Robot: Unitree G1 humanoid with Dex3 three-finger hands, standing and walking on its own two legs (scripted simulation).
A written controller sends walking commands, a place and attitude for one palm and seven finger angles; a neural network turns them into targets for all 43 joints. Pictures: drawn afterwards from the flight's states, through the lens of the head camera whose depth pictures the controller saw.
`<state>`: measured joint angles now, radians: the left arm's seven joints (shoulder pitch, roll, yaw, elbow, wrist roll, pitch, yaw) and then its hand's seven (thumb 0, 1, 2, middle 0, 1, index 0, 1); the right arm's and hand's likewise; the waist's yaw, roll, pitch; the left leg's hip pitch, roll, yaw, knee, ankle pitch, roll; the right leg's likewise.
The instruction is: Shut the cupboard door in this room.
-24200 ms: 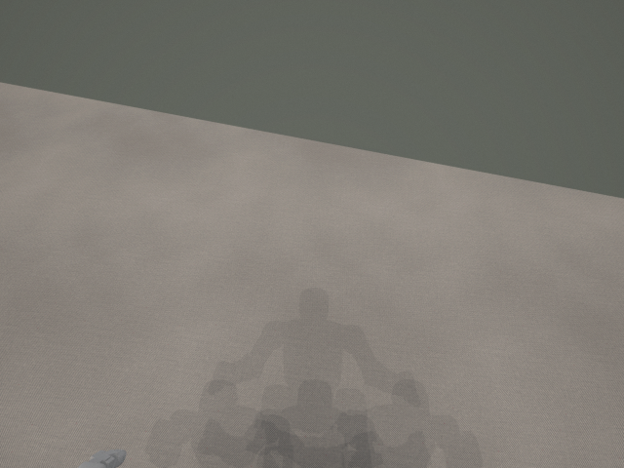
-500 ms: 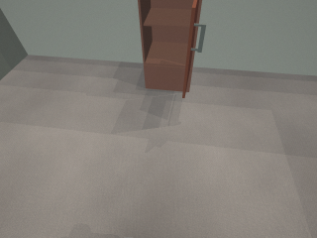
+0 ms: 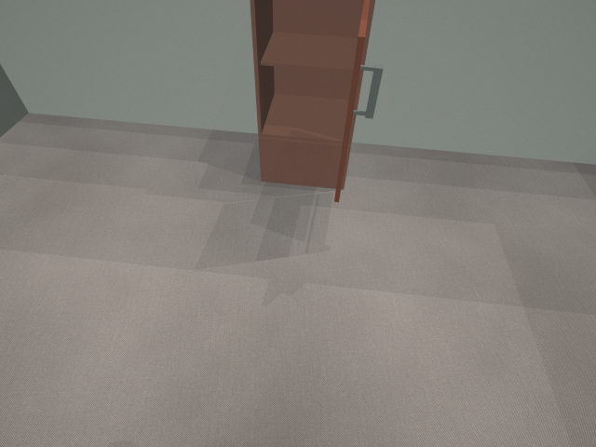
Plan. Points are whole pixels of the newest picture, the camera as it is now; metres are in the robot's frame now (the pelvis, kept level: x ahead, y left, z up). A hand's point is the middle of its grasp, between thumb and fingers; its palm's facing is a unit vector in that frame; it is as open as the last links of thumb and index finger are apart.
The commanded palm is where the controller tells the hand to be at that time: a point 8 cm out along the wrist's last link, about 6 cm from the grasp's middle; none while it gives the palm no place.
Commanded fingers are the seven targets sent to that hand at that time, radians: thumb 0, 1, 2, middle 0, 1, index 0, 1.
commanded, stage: look at it before walking up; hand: left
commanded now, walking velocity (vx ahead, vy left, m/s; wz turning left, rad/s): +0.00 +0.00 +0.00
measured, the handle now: (366, 92) +1.07 -0.14 -0.05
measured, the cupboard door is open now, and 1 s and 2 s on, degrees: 86 86 86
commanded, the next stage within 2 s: walk to a spot facing it in 1.80 s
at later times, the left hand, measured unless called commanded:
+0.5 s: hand out of the picture -0.06 +0.14 -0.18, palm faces +0.04 -0.99 -0.13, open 7.4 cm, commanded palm none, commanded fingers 0.00 0.90 0.90 -0.20 -0.30 -0.20 -0.30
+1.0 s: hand out of the picture -0.05 +0.16 -0.18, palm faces +0.04 -0.99 -0.16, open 7.4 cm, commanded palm none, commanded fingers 0.00 0.90 0.90 -0.20 -0.30 -0.20 -0.30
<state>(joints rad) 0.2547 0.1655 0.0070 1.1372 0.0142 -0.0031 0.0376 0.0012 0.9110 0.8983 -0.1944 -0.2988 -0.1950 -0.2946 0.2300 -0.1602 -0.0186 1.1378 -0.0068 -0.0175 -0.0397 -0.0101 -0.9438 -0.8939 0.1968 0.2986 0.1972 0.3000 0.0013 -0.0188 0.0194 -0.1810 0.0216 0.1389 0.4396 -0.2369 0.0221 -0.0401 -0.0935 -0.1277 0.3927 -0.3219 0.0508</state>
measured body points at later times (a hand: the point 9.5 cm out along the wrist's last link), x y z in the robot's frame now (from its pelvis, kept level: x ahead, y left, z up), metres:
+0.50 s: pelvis -0.02 +0.00 +0.00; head -0.01 +0.00 +0.45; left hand -0.06 +0.19 -0.17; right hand -0.04 -0.21 -0.16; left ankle +0.00 +0.10 -0.74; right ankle -0.07 -0.14 -0.74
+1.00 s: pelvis -0.03 +0.00 +0.00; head -0.01 +0.01 +0.45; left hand -0.06 +0.21 -0.16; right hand -0.04 -0.22 -0.16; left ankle +0.00 +0.10 -0.74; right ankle -0.07 -0.14 -0.74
